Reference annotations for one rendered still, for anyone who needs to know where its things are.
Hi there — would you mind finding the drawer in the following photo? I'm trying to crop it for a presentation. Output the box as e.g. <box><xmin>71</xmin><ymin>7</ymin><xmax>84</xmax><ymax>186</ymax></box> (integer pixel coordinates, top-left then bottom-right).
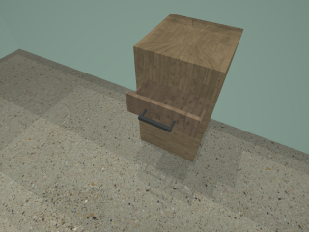
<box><xmin>125</xmin><ymin>78</ymin><xmax>211</xmax><ymax>138</ymax></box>

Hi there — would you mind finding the handle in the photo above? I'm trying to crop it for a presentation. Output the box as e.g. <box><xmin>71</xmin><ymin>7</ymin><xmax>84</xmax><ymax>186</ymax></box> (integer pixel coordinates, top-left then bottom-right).
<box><xmin>138</xmin><ymin>109</ymin><xmax>176</xmax><ymax>132</ymax></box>

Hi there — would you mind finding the cabinet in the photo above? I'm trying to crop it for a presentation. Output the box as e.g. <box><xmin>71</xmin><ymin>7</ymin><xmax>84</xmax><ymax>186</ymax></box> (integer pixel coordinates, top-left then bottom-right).
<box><xmin>133</xmin><ymin>14</ymin><xmax>244</xmax><ymax>162</ymax></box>

